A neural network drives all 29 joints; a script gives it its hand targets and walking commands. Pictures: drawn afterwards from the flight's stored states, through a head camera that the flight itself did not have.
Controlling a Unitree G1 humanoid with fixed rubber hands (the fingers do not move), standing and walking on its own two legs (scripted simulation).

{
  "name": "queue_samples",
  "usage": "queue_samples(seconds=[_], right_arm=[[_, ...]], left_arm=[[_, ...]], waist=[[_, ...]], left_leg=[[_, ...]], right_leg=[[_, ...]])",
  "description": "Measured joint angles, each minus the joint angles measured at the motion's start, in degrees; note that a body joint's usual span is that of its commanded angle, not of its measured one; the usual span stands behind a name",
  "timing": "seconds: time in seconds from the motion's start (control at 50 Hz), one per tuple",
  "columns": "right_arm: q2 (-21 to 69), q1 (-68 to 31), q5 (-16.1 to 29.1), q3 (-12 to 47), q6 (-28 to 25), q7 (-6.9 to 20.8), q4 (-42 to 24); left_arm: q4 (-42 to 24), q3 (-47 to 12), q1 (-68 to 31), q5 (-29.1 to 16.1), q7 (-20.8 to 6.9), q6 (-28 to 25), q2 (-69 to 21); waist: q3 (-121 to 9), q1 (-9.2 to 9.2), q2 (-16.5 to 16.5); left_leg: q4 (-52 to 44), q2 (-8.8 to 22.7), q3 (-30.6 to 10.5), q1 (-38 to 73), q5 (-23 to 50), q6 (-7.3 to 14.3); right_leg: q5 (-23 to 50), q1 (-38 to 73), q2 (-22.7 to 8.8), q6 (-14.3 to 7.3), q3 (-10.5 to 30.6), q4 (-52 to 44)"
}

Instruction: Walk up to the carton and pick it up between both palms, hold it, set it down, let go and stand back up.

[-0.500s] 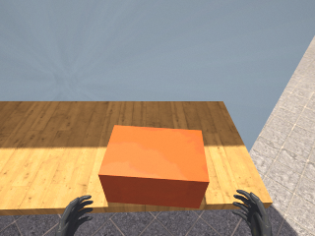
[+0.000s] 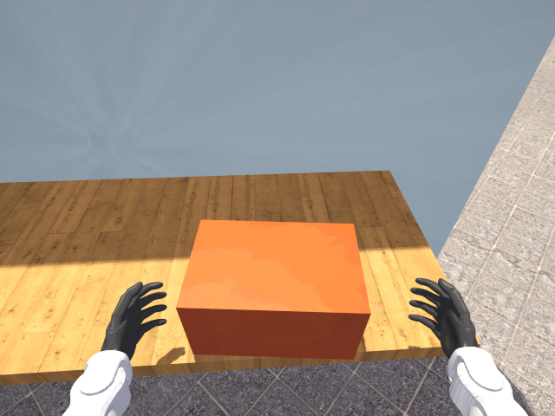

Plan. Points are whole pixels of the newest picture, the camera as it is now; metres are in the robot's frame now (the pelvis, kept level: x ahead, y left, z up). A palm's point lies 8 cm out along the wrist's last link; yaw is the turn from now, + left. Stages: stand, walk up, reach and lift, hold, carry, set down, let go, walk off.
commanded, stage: reach and lift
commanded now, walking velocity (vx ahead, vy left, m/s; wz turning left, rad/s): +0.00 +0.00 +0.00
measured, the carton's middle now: (275, 287) +0.36 +0.03 -0.04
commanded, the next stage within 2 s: none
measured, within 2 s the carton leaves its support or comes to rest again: neither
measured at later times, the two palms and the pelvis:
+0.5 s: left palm (127, 286) +0.31 +0.25 +0.05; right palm (446, 279) +0.31 -0.23 +0.06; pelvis -0.03 +0.00 +0.00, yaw +0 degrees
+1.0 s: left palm (139, 238) +0.37 +0.24 +0.09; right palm (432, 228) +0.37 -0.22 +0.10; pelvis -0.04 +0.00 -0.01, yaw +0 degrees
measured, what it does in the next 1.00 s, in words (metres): stands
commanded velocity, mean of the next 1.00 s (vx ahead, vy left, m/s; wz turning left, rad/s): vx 0.00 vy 0.00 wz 0.00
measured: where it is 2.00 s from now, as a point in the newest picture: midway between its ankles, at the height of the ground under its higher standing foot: outside the picture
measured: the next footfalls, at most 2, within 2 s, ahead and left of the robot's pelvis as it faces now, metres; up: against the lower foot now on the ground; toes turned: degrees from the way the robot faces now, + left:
none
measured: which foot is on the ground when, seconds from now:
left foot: down 0.00-1.00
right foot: down 0.00-1.00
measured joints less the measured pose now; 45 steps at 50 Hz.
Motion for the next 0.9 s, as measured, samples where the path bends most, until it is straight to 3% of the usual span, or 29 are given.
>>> queue_samples(seconds=[0.24, 0.58, 0.9], right_arm=[[-2.8, -11.1, 1.3, -0.1, 2.1, 0.9, 5.8], [-4.4, -31.6, 2.0, 0.6, 4.0, 0.5, 20.6], [-6.0, -46.9, 2.3, 1.8, 4.7, 1.5, 34.7]], left_arm=[[6.0, 0.5, -10.3, -2.5, 0.2, 1.1, 1.0], [20.1, 1.4, -29.1, -3.4, -0.1, 2.3, 3.1], [34.5, -3.5, -43.8, -6.6, 1.3, 0.9, 4.4]], waist=[[-0.1, -0.14, 0.6], [-3.6, -0.64, 0.4], [-9.3, -0.82, 0.9]], left_leg=[[0.9, 0.2, 0.2, -5.4, 1.4, 0.3], [2.6, 0.6, -0.6, -14.6, 3.3, 0.4], [3.7, 0.4, -1.0, -23.7, 4.5, 0.9]], right_leg=[[1.5, -5.6, 0.1, 0.1, 0.3, 1.0], [3.2, -14.5, 0.5, -0.2, -0.3, 2.6], [4.4, -23.5, 0.3, 0.0, -0.6, 3.7]])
